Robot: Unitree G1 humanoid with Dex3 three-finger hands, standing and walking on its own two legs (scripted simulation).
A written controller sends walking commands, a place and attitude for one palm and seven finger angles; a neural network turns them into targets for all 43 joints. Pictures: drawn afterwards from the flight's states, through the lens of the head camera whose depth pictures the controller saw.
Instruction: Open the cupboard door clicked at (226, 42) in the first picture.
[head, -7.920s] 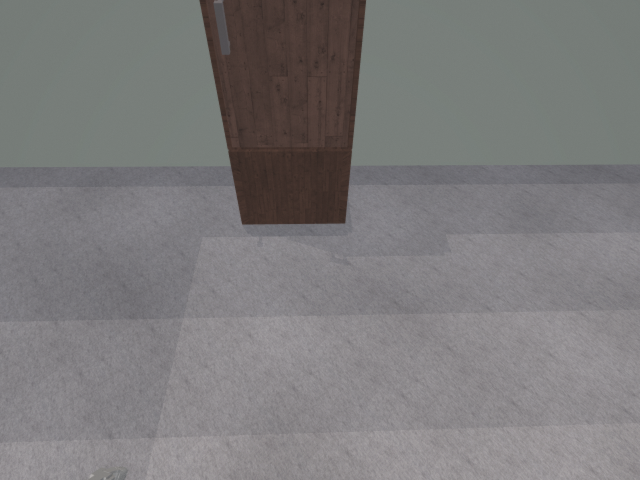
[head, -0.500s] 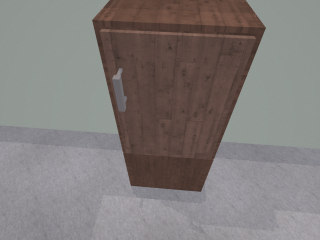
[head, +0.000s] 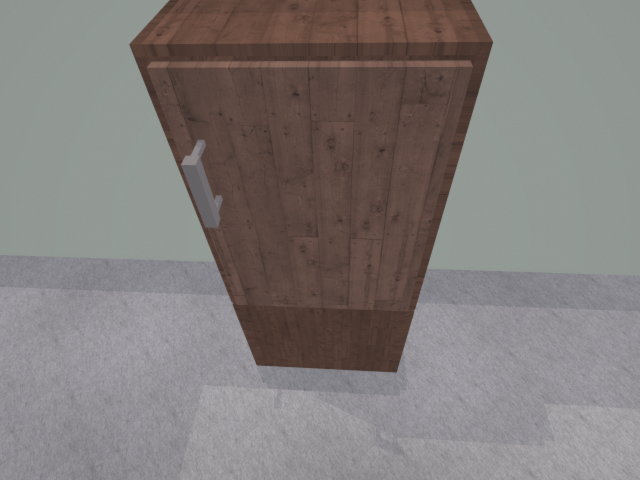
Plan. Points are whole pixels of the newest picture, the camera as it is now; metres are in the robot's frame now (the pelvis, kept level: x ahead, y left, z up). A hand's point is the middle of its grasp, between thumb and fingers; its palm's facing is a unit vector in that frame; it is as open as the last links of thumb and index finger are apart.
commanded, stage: come to a stop and stand still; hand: left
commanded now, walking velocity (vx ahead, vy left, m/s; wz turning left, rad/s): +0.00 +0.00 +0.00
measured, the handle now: (206, 185) +0.52 +0.21 +0.07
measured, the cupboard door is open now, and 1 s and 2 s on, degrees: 0 0 0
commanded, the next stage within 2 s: look again from close up in 0.42 s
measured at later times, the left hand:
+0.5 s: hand out of the picture +0.04 +0.17 -0.17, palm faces +0.02 -0.98 -0.22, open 7.4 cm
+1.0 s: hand out of the picture +0.05 +0.19 -0.16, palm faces +0.02 -0.97 -0.24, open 7.4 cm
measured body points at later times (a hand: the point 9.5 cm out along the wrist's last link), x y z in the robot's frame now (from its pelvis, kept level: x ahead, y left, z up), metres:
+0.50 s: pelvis +0.01 -0.01 +0.00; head +0.03 -0.02 +0.45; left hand +0.04 +0.22 -0.15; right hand +0.03 -0.25 -0.16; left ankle -0.02 +0.12 -0.74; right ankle +0.02 -0.10 -0.74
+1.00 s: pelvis +0.01 -0.01 +0.01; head +0.03 -0.01 +0.45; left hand +0.05 +0.24 -0.15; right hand +0.04 -0.24 -0.15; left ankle -0.02 +0.12 -0.74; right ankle +0.02 -0.10 -0.74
